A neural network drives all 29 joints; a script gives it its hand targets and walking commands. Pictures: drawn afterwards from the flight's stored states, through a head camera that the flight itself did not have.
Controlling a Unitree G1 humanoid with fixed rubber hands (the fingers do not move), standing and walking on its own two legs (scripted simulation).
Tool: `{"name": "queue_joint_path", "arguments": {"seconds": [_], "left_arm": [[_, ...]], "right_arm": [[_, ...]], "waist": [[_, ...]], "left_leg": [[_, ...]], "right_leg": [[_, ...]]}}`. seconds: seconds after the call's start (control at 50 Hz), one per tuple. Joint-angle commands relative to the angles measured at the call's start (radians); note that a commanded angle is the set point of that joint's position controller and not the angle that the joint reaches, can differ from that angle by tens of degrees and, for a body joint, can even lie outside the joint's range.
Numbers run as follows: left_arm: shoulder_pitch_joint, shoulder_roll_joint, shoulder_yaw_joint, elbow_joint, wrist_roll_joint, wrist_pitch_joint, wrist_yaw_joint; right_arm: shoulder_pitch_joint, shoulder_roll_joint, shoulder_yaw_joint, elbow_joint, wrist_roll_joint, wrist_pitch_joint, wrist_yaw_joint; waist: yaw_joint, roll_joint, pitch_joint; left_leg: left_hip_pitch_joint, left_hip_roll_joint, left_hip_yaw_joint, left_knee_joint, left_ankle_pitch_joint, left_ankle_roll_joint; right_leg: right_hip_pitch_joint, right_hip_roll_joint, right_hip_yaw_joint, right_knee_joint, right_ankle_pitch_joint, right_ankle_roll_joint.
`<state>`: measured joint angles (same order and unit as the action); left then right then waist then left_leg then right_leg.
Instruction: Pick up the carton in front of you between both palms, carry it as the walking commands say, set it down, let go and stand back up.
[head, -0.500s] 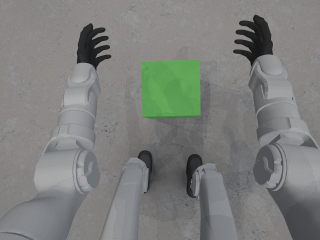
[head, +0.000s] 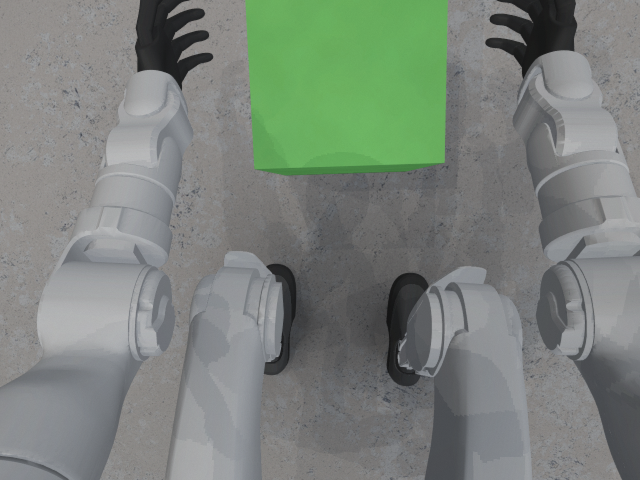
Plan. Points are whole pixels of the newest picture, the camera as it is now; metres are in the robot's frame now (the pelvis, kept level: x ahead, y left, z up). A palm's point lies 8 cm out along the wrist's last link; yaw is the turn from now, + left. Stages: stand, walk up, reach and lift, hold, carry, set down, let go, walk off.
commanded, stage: reach and lift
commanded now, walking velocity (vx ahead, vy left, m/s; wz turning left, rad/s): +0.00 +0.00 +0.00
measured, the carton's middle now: (344, 97) +0.52 +0.02 -0.30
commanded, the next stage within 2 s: none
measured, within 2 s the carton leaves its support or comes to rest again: leaves its support in 1.10 s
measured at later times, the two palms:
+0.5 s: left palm (194, 86) +0.51 +0.21 -0.23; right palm (487, 73) +0.54 -0.15 -0.24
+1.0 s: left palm (219, 81) +0.52 +0.17 -0.22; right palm (473, 65) +0.55 -0.13 -0.22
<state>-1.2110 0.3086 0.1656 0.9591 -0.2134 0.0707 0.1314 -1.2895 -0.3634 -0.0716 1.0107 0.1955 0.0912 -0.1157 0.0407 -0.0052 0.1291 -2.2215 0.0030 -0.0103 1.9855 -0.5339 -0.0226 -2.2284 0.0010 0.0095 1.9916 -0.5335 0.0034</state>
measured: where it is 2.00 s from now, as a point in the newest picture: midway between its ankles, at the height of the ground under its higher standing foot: (337, 342)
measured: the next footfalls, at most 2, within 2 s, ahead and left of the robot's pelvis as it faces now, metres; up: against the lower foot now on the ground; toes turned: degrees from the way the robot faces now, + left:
none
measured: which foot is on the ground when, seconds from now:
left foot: down 0.00-1.00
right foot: down 0.00-1.00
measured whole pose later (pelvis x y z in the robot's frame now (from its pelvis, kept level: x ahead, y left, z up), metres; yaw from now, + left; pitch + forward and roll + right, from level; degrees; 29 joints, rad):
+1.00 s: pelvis -0.01 +0.00 -0.06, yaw +1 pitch +36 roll +1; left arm -1.47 0.26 0.16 1.17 -0.18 0.05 0.16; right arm -1.56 -0.32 -0.04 1.26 0.18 0.05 -0.14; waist 0.04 0.00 0.35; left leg -2.28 -0.01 0.00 2.17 -0.53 -0.02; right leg -2.29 0.00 0.02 2.19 -0.53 0.00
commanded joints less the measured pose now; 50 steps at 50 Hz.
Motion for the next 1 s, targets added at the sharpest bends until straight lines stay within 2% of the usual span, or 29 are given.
{"name": "queue_joint_path", "arguments": {"seconds": [0.0,0.14,0.22,0.32,0.38,0.44,0.56,0.68,0.74,0.78,0.82,0.86,0.9,0.94,0.98], "left_arm": [[-0.284,0.13,0.004,-0.024,-0.008,-0.021,0.0],[-0.401,0.157,-0.023,0.088,-0.026,-0.057,-0.004],[-0.445,0.172,-0.058,0.079,-0.064,-0.074,0.003],[-0.414,0.169,-0.079,0.046,-0.097,-0.084,0.017],[-0.377,0.132,-0.103,0.04,-0.118,-0.082,0.015],[-0.363,0.122,-0.096,0.053,-0.107,-0.078,0.012],[-0.374,0.113,-0.062,0.09,-0.05,-0.085,0.01],[-0.436,0.024,-0.107,0.099,-0.053,-0.092,0.009],[-0.468,-0.03,-0.113,0.106,-0.04,-0.099,0.013],[-0.487,-0.112,-0.127,0.098,-0.028,-0.101,0.006],[-0.585,-0.3,-0.181,0.085,-0.031,-0.101,-0.03],[-0.721,-0.568,-0.234,0.072,-0.016,-0.084,-0.098],[-0.772,-0.733,-0.225,0.044,0.023,-0.055,-0.161],[-0.797,-0.829,-0.218,0.011,0.042,-0.028,-0.206],[-0.822,-0.896,-0.227,-0.04,0.029,-0.009,-0.233]], "right_arm": [[-0.313,-0.112,0.004,-0.012,0.015,-0.021,-0.002],[-0.425,-0.146,0.031,0.1,0.036,-0.061,0.005],[-0.471,-0.167,0.06,0.076,0.067,-0.079,0.0],[-0.468,-0.156,0.104,0.015,0.101,-0.084,-0.008],[-0.431,-0.139,0.103,-0.004,0.09,-0.082,-0.013],[-0.391,-0.127,0.073,0.018,0.063,-0.08,-0.015],[-0.382,-0.102,0.045,0.092,0.043,-0.088,-0.001],[-0.439,-0.022,0.093,0.12,0.065,-0.101,0.004],[-0.475,0.029,0.104,0.125,0.052,-0.108,-0.002],[-0.504,0.118,0.136,0.121,0.049,-0.109,0.009],[-0.581,0.317,0.186,0.113,0.055,-0.109,0.041],[-0.681,0.61,0.228,0.108,0.034,-0.091,0.106],[-0.71,0.791,0.216,0.091,-0.004,-0.064,0.167],[-0.713,0.887,0.2,0.07,-0.023,-0.039,0.205],[-0.713,0.965,0.198,0.028,-0.024,-0.023,0.223]], "waist": [[0.021,-0.033,-1.076],[0.021,-0.025,-0.973],[0.018,-0.028,-1.062],[0.04,-0.049,-1.177],[0.02,-0.063,-1.184],[0.003,-0.051,-1.091],[0.014,-0.02,-0.936],[0.019,-0.011,-0.929],[0.02,-0.016,-0.927],[0.029,-0.019,-0.92],[0.026,-0.032,-0.923],[0.02,-0.043,-0.894],[0.021,-0.041,-0.855],[0.018,-0.043,-0.859],[0.014,-0.049,-0.922]], "left_leg": [[0.523,-0.026,0.057,-0.126,0.183,-0.026],[0.495,-0.013,0.04,-0.034,0.193,-0.027],[0.546,-0.014,0.042,0.017,0.264,-0.029],[0.599,-0.022,0.055,0.05,0.347,-0.027],[0.589,-0.03,0.056,0.052,0.37,-0.027],[0.545,-0.037,0.051,0.044,0.334,-0.028],[0.495,-0.038,0.039,0.021,0.283,-0.03],[0.52,-0.046,0.034,0.001,0.274,-0.026],[0.532,-0.057,0.034,-0.001,0.267,-0.022],[0.553,-0.069,0.036,-0.001,0.266,-0.017],[0.536,-0.083,0.04,0.001,0.27,-0.016],[0.511,-0.1,0.048,0.008,0.249,-0.018],[0.476,-0.113,0.065,0.021,0.212,-0.019],[0.451,-0.119,0.078,0.036,0.207,-0.012],[0.458,-0.122,0.085,0.053,0.235,-0.006]], "right_leg": [[0.615,0.032,-0.02,-0.125,0.162,0.021],[0.548,0.017,-0.006,-0.028,0.166,0.017],[0.601,0.015,-0.01,0.027,0.239,0.015],[0.679,0.021,-0.018,0.07,0.32,0.016],[0.692,0.026,-0.027,0.072,0.346,0.018],[0.63,0.026,-0.027,0.06,0.309,0.018],[0.503,0.025,-0.014,0.038,0.236,0.018],[0.488,0.035,-0.017,0.025,0.216,0.013],[0.5,0.047,-0.018,0.017,0.207,0.013],[0.497,0.057,-0.022,0.015,0.195,0.014],[0.5,0.071,-0.023,0.02,0.208,0.008],[0.493,0.091,-0.024,0.025,0.204,0.0],[0.485,0.105,-0.029,0.035,0.184,-0.001],[0.486,0.114,-0.043,0.044,0.186,-0.001],[0.513,0.12,-0.05,0.055,0.22,-0.006]]}}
